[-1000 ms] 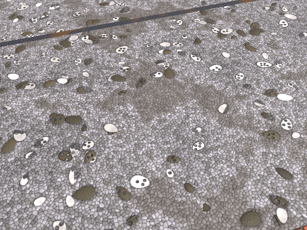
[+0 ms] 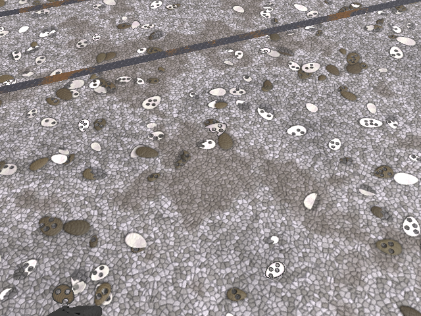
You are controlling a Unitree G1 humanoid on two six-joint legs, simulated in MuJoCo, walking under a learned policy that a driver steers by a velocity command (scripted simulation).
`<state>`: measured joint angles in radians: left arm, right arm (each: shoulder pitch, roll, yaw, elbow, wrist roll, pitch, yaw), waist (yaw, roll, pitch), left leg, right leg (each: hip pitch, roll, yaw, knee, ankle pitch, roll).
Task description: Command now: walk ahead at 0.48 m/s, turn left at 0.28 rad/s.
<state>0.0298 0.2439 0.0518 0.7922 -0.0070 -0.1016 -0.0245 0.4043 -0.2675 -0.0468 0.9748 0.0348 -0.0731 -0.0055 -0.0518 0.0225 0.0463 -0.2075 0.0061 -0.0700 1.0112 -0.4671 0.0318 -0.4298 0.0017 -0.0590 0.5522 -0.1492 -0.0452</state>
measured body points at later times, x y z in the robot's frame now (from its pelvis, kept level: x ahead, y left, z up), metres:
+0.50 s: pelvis +0.26 +0.06 -0.01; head +0.29 +0.07 +0.44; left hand +0.20 +0.34 -0.15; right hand +0.51 -0.14 -0.10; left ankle +0.35 +0.17 -0.73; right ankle +0.10 -0.10 -0.71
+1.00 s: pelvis +0.53 +0.12 +0.00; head +0.56 +0.14 +0.44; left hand +0.62 +0.43 -0.09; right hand +0.71 -0.12 -0.12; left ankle +0.35 +0.17 -0.71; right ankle +0.70 +0.09 -0.73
